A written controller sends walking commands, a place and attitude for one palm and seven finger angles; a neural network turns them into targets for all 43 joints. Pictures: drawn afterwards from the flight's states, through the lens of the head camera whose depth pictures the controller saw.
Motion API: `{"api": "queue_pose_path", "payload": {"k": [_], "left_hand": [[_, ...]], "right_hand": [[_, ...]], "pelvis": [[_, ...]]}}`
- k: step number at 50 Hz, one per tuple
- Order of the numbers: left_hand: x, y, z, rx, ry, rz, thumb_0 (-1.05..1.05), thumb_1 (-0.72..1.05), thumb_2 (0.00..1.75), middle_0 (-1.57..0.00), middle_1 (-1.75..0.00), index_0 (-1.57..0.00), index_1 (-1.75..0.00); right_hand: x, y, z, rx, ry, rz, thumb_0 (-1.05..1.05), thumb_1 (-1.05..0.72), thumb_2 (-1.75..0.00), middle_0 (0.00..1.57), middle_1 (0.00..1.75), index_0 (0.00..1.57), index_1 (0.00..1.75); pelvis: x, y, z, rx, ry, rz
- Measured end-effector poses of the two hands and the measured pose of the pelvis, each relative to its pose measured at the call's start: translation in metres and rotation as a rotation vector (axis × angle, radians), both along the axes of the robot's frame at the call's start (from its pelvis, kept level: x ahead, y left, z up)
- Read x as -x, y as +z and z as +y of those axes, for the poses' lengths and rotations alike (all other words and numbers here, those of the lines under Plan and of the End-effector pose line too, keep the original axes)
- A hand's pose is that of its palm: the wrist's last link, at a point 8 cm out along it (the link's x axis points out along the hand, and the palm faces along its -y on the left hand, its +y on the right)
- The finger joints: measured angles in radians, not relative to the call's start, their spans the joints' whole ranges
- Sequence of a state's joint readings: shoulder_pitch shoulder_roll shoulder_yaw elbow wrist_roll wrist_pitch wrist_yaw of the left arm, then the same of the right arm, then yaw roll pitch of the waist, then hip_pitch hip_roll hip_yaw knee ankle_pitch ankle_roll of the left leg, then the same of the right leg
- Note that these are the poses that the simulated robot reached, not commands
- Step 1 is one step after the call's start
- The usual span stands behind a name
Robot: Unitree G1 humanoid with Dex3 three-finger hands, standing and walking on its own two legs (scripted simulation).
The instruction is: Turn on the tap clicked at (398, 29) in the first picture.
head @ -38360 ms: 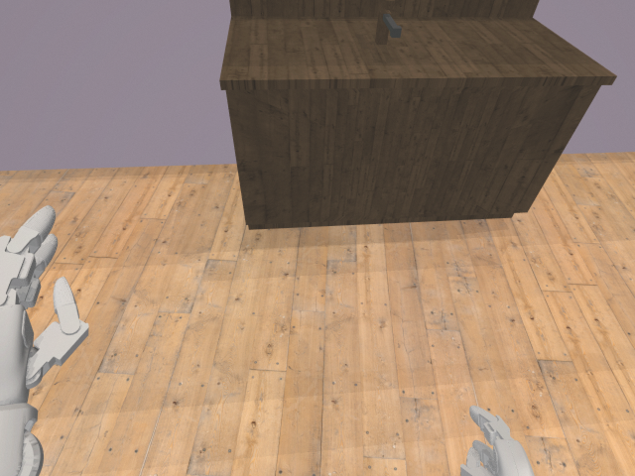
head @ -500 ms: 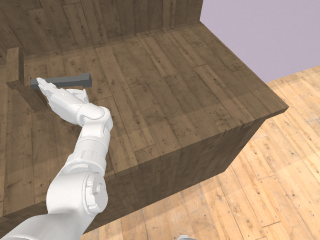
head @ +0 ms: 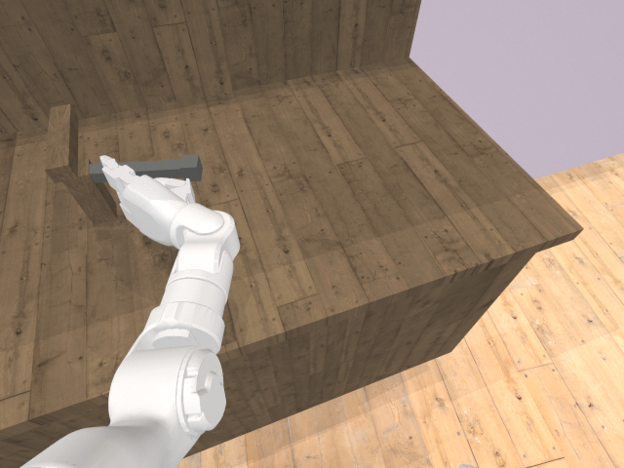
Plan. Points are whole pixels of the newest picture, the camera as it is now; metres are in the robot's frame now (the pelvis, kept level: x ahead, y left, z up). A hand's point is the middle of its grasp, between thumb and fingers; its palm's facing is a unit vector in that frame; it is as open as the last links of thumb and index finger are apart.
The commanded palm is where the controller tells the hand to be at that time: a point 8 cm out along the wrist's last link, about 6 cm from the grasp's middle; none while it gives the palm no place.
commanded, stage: lift the hand up off the lever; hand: left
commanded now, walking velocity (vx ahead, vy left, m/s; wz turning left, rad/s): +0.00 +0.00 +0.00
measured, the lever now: (191, 168) +0.52 +0.18 +0.08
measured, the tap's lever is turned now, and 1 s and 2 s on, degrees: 75 75 75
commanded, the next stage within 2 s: draw the hand back beside the body in 1.48 s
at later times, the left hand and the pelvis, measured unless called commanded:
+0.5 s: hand (186, 180) +0.45 +0.16 +0.12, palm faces +0.82 -0.57 -0.12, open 7.8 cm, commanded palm +0.39 +0.17 +0.13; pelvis +0.00 -0.01 +0.01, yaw +0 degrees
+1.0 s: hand (181, 170) +0.45 +0.16 +0.14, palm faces +0.81 -0.57 -0.11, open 7.8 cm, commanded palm +0.39 +0.17 +0.15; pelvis +0.00 -0.01 +0.01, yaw +0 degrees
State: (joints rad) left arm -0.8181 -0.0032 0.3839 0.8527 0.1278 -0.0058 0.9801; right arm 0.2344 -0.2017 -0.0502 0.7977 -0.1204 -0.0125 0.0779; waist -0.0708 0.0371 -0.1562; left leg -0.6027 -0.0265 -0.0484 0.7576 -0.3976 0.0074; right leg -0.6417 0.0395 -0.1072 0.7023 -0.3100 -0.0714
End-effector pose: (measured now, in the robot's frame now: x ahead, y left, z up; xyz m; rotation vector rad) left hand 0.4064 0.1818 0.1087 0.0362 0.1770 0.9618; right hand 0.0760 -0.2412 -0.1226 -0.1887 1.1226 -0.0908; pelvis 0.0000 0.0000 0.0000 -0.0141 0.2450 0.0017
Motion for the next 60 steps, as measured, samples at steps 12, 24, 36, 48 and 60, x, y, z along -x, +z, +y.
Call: {"api": "queue_pose_path", "payload": {"k": [12, 24, 36, 48, 60], "left_hand": [[0.002, 0.012, -0.009, -0.014, -0.010, 0.018, 0.02, 0.90, 0.90, -0.15, -0.15, -0.15, -0.15], [0.010, 0.023, -0.008, -0.023, 0.005, 0.005, 0.02, 0.90, 0.90, -0.15, -0.15, -0.15, -0.15], [0.015, 0.033, -0.011, -0.025, -0.001, 0.009, 0.02, 0.90, 0.90, -0.15, -0.15, -0.15, -0.15], [0.010, 0.041, -0.008, -0.021, -0.002, 0.000, 0.02, 0.90, 0.90, -0.15, -0.15, -0.15, -0.15], [0.025, 0.048, -0.002, -0.011, -0.017, -0.012, 0.02, 0.90, 0.90, -0.15, -0.15, -0.15, -0.15]], "right_hand": [[-0.003, 0.002, -0.006, -0.003, 0.000, -0.008, 0.01, -0.91, -0.90, 0.20, 0.30, 0.20, 0.30], [-0.004, 0.007, -0.018, 0.004, -0.019, -0.030, 0.01, -0.91, -0.90, 0.20, 0.30, 0.20, 0.30], [-0.017, 0.012, -0.019, 0.009, -0.007, -0.069, 0.01, -0.91, -0.90, 0.20, 0.30, 0.20, 0.30], [-0.021, 0.013, -0.014, -0.006, -0.013, -0.073, 0.01, -0.91, -0.90, 0.20, 0.30, 0.20, 0.30], [-0.035, 0.019, -0.010, -0.002, 0.002, -0.097, 0.01, -0.91, -0.90, 0.20, 0.30, 0.20, 0.30]], "pelvis": [[0.001, 0.004, -0.007, -0.006, 0.004, -0.020], [0.002, 0.008, -0.014, -0.013, 0.001, -0.042], [0.006, 0.011, -0.017, -0.015, 0.006, -0.063], [0.001, 0.013, -0.015, -0.017, -0.002, -0.066], [-0.001, 0.017, -0.011, -0.014, 0.004, -0.106]]}}
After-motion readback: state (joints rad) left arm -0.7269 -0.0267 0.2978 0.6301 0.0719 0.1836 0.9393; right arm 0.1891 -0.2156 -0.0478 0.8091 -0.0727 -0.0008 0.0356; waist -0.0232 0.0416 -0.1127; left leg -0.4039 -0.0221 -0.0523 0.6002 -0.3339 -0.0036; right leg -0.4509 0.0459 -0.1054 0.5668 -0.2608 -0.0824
